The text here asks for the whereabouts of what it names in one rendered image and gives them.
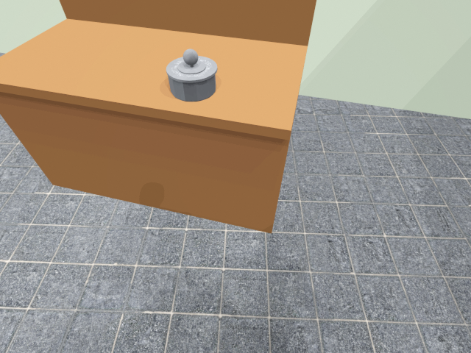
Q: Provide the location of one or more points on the table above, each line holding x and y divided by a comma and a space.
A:
90, 101

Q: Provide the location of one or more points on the knob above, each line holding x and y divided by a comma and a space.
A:
190, 57

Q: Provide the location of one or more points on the pot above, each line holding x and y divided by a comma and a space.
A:
195, 91

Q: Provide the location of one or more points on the lid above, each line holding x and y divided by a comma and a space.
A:
204, 69

